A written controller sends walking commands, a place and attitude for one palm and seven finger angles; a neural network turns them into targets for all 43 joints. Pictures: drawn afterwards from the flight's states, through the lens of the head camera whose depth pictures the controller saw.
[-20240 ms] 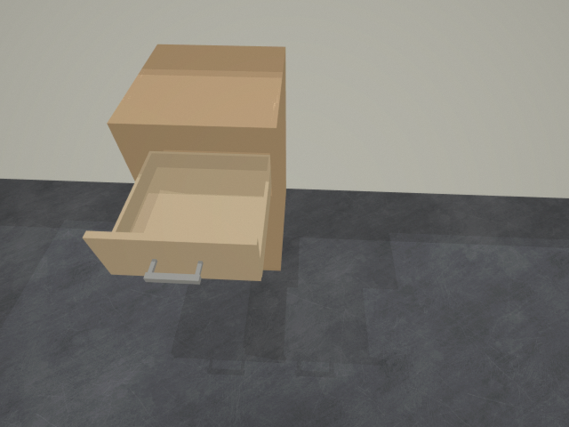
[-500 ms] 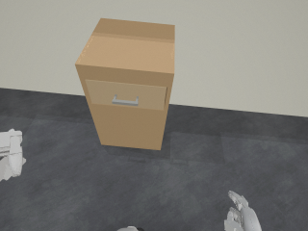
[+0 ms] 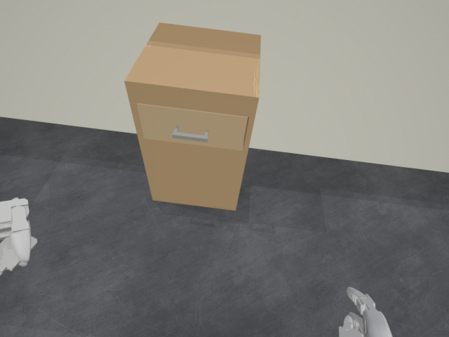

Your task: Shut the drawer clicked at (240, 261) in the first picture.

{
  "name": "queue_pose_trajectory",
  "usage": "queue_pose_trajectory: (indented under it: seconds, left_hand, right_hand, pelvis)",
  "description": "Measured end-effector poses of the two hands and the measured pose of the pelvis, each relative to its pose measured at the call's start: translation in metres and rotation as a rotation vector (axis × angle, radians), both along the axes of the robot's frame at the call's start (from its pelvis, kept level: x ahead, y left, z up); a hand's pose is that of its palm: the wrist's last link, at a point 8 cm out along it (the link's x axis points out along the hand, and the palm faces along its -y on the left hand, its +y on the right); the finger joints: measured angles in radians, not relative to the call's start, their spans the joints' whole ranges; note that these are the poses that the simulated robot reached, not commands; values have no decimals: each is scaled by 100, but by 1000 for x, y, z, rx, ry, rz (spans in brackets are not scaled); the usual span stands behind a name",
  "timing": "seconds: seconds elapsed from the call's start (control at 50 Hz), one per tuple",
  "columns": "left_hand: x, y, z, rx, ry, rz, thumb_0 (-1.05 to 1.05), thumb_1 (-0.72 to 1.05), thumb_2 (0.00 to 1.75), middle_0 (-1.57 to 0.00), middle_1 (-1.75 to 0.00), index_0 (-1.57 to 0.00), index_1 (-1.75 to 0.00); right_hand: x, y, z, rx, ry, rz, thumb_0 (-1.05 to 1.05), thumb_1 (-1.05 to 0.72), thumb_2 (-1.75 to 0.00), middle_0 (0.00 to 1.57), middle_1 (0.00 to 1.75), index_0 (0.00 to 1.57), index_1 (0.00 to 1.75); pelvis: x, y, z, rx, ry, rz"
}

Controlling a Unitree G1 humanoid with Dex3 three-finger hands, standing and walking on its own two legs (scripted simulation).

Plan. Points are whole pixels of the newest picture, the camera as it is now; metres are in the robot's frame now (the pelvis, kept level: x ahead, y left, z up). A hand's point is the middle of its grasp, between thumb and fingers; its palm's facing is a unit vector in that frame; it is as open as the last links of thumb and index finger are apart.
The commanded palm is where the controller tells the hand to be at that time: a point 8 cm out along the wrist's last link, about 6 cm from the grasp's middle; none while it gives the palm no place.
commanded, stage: stop stepping back and stand still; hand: left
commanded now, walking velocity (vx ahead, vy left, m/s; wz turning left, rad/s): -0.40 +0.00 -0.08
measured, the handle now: (191, 133) +0.80 +0.13 -0.22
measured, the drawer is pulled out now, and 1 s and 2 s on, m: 0.00 0.00 0.00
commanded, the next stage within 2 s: let the arm hang, fingers relaxed in 1.34 s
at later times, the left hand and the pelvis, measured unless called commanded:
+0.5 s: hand (2, 317) +0.13 +0.24 +0.15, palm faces +0.31 -0.86 -0.41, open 3.2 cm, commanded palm +0.07 +0.28 +0.19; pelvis -0.08 +0.01 +0.00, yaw -5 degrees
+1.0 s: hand (20, 286) +0.15 +0.23 +0.16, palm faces +0.27 -0.86 -0.43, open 3.2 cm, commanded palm +0.10 +0.28 +0.19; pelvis -0.06 +0.01 +0.01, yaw -5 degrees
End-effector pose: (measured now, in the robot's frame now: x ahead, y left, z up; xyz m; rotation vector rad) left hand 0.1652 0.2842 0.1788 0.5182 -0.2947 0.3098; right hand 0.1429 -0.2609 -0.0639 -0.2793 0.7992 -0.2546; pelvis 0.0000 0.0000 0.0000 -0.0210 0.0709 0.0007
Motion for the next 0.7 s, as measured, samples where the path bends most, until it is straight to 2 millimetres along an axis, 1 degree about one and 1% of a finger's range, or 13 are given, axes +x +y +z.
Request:
queue_pose_trajectory:
  seconds: [0.06, 0.1, 0.16, 0.2, 0.24, 0.28, 0.34, 0.4, 0.48, 0.52, 0.58, 0.64, 0.7]
  left_hand:
    - [-6, 2, -11, -5, 28, -27, 1, 89, 89, -141, -160, -140, -160]
    - [-13, -1, -10, 0, 48, -58, 1, 89, 89, -140, -160, -140, -160]
    - [-28, -14, 4, 14, 38, -106, 1, 89, 89, -140, -160, -140, -160]
    - [-40, -25, 15, 42, 12, -139, 2, 89, 89, -140, -160, -140, -160]
    - [-52, -33, 22, 78, -17, -162, 1, 89, 89, -140, -160, -140, -160]
    - [-59, -35, 24, 68, -24, -160, 1, 88, 89, -141, -160, -140, -160]
    - [-64, -24, 16, 16, -2, -109, 1, 88, 89, -141, -160, -141, -160]
    - [-67, -9, 0, -35, 35, -56, 1, 88, 89, -141, -160, -141, -160]
    - [-72, 1, -15, -71, 89, -20, 1, 88, 89, -141, -160, -141, -160]
    - [-74, 0, -11, -58, 84, -24, 1, 89, 89, -141, -160, -140, -160]
    - [-76, -6, 0, -30, 32, -49, 1, 89, 89, -141, -160, -140, -160]
    - [-76, -11, 9, -20, -6, -72, 1, 89, 89, -141, -160, -140, -160]
    - [-73, -11, 9, -25, -1, -71, 1, 89, 89, -141, -160, -141, -160]
  right_hand:
    - [-9, 14, -4, 16, -2, 18, 1, -91, -90, 20, 30, 20, 30]
    - [-17, 25, -2, 41, -30, 42, 1, -91, -90, 20, 30, 20, 30]
    - [-31, 39, 2, 96, -76, 64, 1, -91, -90, 20, 30, 20, 30]
    - [-41, 44, 1, 130, -105, 67, 1, -91, -90, 21, 30, 20, 30]
    - [-51, 44, -3, 154, -120, 63, 1, -91, -90, 21, 30, 20, 30]
    - [-64, 42, -8, 156, -97, 50, 1, -90, -90, 21, 30, 20, 30]
    - [-87, 34, -11, 141, -48, 7, 1, -90, -90, 21, 30, 20, 30]
    - [-108, 23, -12, 95, -18, -43, 1, -90, -90, 21, 30, 20, 30]
    - [-127, 16, -3, 38, -3, -79, 1, -91, -90, 21, 30, 20, 30]
    - [-130, 15, 0, 24, -9, -75, 1, -91, -90, 21, 30, 20, 30]
    - [-127, 15, 2, 24, -22, -50, 1, -91, -90, 20, 30, 20, 30]
    - [-118, 18, 1, 37, -32, -28, 1, -91, -90, 20, 30, 20, 30]
    - [-107, 21, 1, 56, -48, -23, 1, -91, -90, 20, 30, 20, 30]
  pelvis:
    - [-22, 4, -1, 33, -20, -19]
    - [-33, 3, 0, 29, -23, -43]
    - [-47, 1, 2, 6, -30, -66]
    - [-54, -1, 0, 1, -36, -83]
    - [-62, -5, -5, 0, -40, -100]
    - [-69, -4, -4, -15, -50, -98]
    - [-74, -1, 0, -16, -59, -91]
    - [-75, 5, 0, -18, -65, -79]
    - [-78, 9, 4, -7, -80, -84]
    - [-78, 9, 6, -5, -79, -76]
    - [-80, 7, 5, 2, -78, -73]
    - [-80, 6, 6, -10, -78, -69]
    - [-77, 8, 6, -16, -73, -76]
